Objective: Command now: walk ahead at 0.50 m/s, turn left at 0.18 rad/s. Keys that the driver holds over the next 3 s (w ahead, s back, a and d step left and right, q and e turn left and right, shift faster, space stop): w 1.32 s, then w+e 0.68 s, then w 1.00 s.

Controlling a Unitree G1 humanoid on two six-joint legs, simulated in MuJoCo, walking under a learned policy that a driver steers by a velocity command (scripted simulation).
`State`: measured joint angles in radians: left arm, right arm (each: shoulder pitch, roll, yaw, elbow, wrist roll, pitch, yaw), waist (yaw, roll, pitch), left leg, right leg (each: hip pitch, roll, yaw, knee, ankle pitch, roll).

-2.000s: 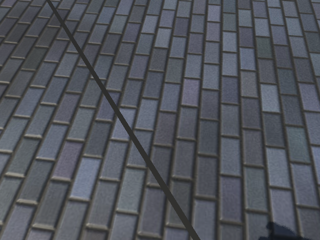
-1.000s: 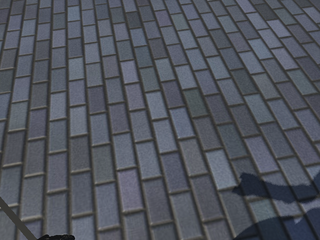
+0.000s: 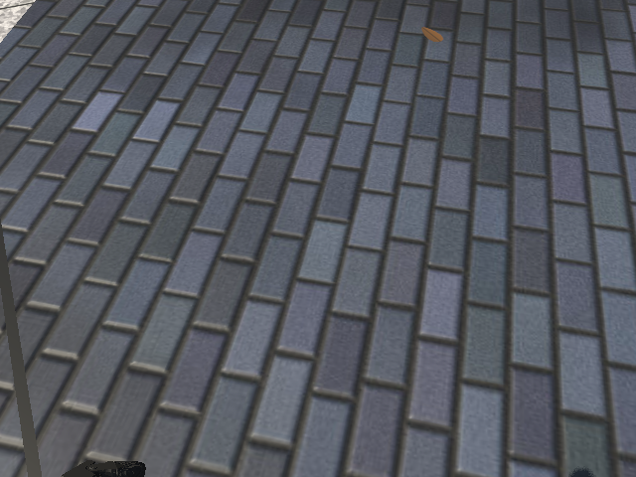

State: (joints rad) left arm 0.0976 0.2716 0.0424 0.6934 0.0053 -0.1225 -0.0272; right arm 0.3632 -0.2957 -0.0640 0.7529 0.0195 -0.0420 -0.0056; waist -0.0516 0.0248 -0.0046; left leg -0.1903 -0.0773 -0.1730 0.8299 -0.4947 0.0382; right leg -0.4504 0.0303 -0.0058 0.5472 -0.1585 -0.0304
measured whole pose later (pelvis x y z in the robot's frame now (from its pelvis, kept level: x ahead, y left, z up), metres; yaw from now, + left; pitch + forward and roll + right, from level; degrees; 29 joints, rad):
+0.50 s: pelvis +0.26 +0.03 +0.00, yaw +1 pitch +3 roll -1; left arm 0.42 0.30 0.05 0.89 -0.01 -0.05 0.00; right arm 0.03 -0.25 -0.04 0.63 0.00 -0.09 0.04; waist 0.09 0.00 0.02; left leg -0.48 0.00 0.02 0.53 -0.08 0.07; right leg -0.03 -0.01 0.01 0.54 -0.45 0.00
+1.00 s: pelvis +0.54 +0.02 +0.00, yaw +1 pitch +2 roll +2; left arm 0.03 0.26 0.03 0.72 -0.01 -0.09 -0.05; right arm 0.41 -0.29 -0.06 0.88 0.02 -0.05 0.00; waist -0.08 -0.02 0.01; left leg 0.06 -0.02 0.02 0.33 -0.42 0.00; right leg -0.49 -0.03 -0.01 0.49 -0.03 -0.06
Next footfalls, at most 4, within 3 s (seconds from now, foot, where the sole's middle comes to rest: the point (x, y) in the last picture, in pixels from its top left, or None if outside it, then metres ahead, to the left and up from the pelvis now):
0.48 left None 0.41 0.14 -0.76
1.00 right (363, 375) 0.71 -0.09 -0.76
1.52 left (253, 280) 0.99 0.16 -0.76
2.06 right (368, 212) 1.21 -0.16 -0.76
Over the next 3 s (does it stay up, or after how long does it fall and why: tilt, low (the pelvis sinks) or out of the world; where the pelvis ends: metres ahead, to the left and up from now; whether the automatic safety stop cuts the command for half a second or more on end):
stays up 1.59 -0.18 0.02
